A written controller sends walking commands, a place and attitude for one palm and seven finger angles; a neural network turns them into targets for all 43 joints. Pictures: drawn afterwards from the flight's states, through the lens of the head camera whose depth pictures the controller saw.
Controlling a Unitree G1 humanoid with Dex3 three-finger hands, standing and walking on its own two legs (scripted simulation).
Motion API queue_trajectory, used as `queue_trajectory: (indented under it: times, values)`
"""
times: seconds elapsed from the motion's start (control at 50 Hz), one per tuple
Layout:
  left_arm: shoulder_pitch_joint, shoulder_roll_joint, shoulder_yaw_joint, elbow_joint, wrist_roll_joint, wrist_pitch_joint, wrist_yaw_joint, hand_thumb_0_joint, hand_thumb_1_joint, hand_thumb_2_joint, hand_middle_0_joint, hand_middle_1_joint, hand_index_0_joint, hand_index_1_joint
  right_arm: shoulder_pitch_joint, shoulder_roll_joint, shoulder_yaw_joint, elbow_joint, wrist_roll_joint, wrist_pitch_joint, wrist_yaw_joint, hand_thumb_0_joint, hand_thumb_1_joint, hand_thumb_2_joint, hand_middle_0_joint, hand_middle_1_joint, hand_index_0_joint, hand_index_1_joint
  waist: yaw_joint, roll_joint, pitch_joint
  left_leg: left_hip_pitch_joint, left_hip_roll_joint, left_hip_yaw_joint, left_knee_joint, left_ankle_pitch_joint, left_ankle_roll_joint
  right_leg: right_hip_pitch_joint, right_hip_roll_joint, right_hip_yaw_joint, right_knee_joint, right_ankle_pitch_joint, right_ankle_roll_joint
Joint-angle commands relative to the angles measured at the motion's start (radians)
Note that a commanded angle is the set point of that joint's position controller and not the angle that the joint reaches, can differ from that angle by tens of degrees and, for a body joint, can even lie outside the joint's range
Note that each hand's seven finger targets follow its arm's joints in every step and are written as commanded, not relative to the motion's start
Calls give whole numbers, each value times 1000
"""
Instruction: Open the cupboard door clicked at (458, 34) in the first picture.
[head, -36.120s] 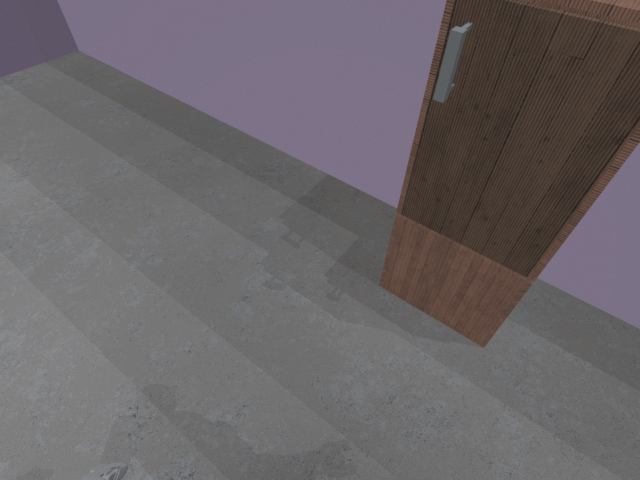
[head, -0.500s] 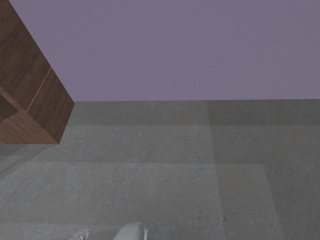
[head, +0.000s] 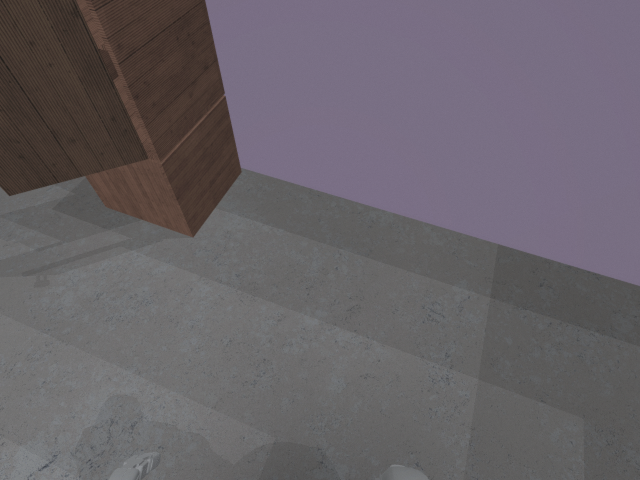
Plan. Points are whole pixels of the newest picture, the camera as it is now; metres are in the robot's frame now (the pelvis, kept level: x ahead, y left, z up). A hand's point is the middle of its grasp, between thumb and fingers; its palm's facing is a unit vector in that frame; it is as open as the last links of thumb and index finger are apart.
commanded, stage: turn to face it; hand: left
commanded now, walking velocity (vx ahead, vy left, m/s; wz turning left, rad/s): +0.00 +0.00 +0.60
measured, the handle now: out of the picture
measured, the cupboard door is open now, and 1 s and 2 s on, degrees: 46 46 46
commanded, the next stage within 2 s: take the last steps up to it in 0.76 s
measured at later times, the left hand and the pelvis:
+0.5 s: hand out of the picture -0.02 +0.20 -0.19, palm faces +0.34 -0.91 -0.24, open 7.3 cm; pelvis +0.01 -0.01 -0.01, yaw +18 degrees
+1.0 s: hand out of the picture -0.01 +0.14 -0.15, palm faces +0.48 -0.85 -0.23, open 7.3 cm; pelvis +0.03 -0.04 +0.01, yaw +27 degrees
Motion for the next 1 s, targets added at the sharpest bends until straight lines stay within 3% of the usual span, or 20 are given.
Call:
queue_trajectory:
  times: [0.0, 0.02, 0.04, 0.06, 0.08, 0.14, 0.18, 0.28, 0.38, 0.4, 0.42, 0.44, 0.52, 0.68, 0.74, 0.76, 0.8, 0.84, 0.88, 0.98]
  values:
    - [62, 73, 19, -73, -3, -36, 9, 0, 900, 900, -200, -300, -200, -300, -23, -214, -67, -79, 1, -15, -9, 0, -900, -900, 200, 300, 200, 300, 11, 163, -138, 7, 199, -253, -106, 282, 126, 163, 58, -34, -241, 68, -17]
    - [107, 84, 24, -63, -4, -46, 13, 0, 900, 900, -200, -300, -200, -300, -44, -203, -66, -85, 8, -14, -9, 0, -900, -900, 200, 300, 200, 300, 38, 138, -153, -44, 170, -238, -51, 264, 95, 267, 51, -35, -388, 166, -20]
    - [144, 141, 36, -58, 5, -59, 21, 0, 900, 900, -200, -300, -200, -300, -41, -158, -62, -93, 18, -14, -4, 0, -900, -900, 200, 300, 200, 300, 57, -19, -170, -164, 90, -176, 76, 120, 36, 407, -72, 89, -545, 198, -53]
    - [153, 230, 54, -59, 18, -66, 29, 0, 900, 900, -200, -300, -200, -300, -29, -94, -53, -114, 24, -16, 3, 0, -900, -900, 200, 300, 200, 300, 60, -310, -159, -323, -65, 13, 311, -261, -49, 469, -348, 351, -619, 309, -172]
    - [149, 237, 46, -69, 12, -63, 31, 0, 900, 900, -200, -300, -200, -300, -33, -128, -57, -113, 14, -8, 8, 0, -900, -900, 200, 300, 200, 300, 61, -260, -135, -294, -24, -11, 563, -371, -41, 309, -451, 379, -638, 265, -255]
    - [28, 116, 16, -84, 4, -68, 33, 0, 900, 900, -200, -300, -200, -300, -34, -104, -54, -67, 7, 12, 20, 0, -900, -900, 200, 300, 200, 300, -10, -211, -60, -315, 40, 2, 738, -200, -64, 251, -274, 120, -566, 479, -202]
    - [37, 109, 17, -84, 10, -72, 36, 0, 900, 900, -200, -300, -200, -300, -35, -79, -43, -62, 13, 12, 26, 0, -900, -900, 200, 300, 200, 300, -6, -230, -94, -281, 45, 47, 613, -201, -76, 318, -255, 19, -531, 633, -186]
    - [141, 162, 33, -34, 14, -72, 31, 0, 900, 900, -200, -300, -200, -300, -107, -44, -24, -71, 20, 4, 32, 0, -900, -900, 200, 300, 200, 300, 49, -201, -118, -183, 19, 140, 313, -222, -70, 397, -282, -35, -471, 780, -187]
    - [114, 170, 44, -18, 5, -63, 21, 0, 900, 900, -200, -300, -200, -300, -14, -79, -28, -52, 16, -13, 24, 0, -900, -900, 200, 300, 200, 300, -8, -171, -152, 82, 10, 167, -43, -8, -35, 284, -269, -107, -321, 649, -116]
    - [104, 144, 40, -34, -3, -59, 17, 0, 900, 900, -200, -300, -200, -300, 38, -144, -44, -42, 10, -22, 20, 0, -900, -900, 200, 300, 200, 300, -41, -27, -194, 244, 116, 53, -111, 185, 11, 143, -222, -157, -173, 506, -64]
    - [92, 69, 21, -73, -10, -53, 10, 0, 900, 900, -200, -300, -200, -300, 107, -253, -72, -37, 1, -26, 12, 0, -900, -900, 200, 300, 200, 300, -76, 291, -221, 373, 392, -311, -136, 572, 162, -115, -77, -180, 59, -129, 6]
    - [36, 65, 9, -98, 3, -37, 19, 0, 900, 900, -200, -300, -200, -300, 152, -285, -73, -21, 3, -15, 4, 0, -900, -900, 200, 300, 200, 300, -95, 238, -212, 280, 462, -317, -151, 547, 244, -113, -61, -64, 185, -256, -14]
    - [21, 64, 17, -29, 5, -22, 11, 0, 900, 900, -200, -300, -200, -300, 24, -182, -41, -48, -1, -32, -24, 0, -900, -900, 200, 300, 200, 300, -22, 153, -93, 88, 302, -188, -203, 342, 172, -108, -52, 15, 265, -29, -18]
    - [68, 32, 1, -1, 2, -26, 7, 0, 900, 900, -200, -300, -200, -300, 16, -171, -34, -24, -2, -28, -21, 0, -900, -900, 200, 300, 200, 300, -10, 160, -122, 79, 252, -157, -194, 248, 157, 72, 21, -42, -95, -25, -26]
    - [137, 36, 3, 27, -2, -42, 13, 0, 900, 900, -200, -300, -200, -300, -2, -152, -32, -16, 7, -26, -19, 0, -900, -900, 200, 300, 200, 300, 25, 131, -138, 16, 213, -149, -119, 249, 114, 239, 40, -55, -352, 144, -34]
    - [173, 68, 8, 38, 1, -55, 18, 0, 900, 900, -200, -300, -200, -300, -12, -130, -30, -17, 17, -27, -15, 0, -900, -900, 200, 300, 200, 300, 42, 56, -145, -32, 160, -112, -52, 180, 67, 326, -3, -12, -489, 234, -43]
    - [164, 187, 25, 37, 13, -67, 24, 0, 900, 900, -200, -300, -200, -300, -10, -57, -16, -41, 22, -21, -4, 0, -900, -900, 200, 300, 200, 300, 38, -266, -91, -186, -27, 51, 269, -278, -32, 309, -356, 314, -640, 309, -220]
    - [132, 128, 14, 39, 9, -77, 32, 0, 900, 900, -200, -300, -200, -300, -40, -77, -29, -17, 14, -5, -6, 0, -900, -900, 200, 300, 200, 300, 29, -274, -46, -246, 13, 0, 532, -299, -30, 271, -318, 283, -602, 520, -269]
    - [127, 98, 15, 36, 7, -82, 30, 0, 900, 900, -200, -300, -200, -300, -18, -64, -25, 13, 14, -5, 1, 0, -900, -900, 200, 300, 200, 300, 23, -189, -64, -274, 30, 15, 591, -220, -46, 343, -272, 164, -578, 558, -235]
    - [204, 92, 26, 77, 12, -104, 20, 0, 900, 900, -200, -300, -200, -300, -74, -36, -24, 12, 10, -13, 24, 0, -900, -900, 200, 300, 200, 300, 60, -149, -41, -306, 61, 66, 459, -145, -61, 402, -297, 110, -649, 342, -208]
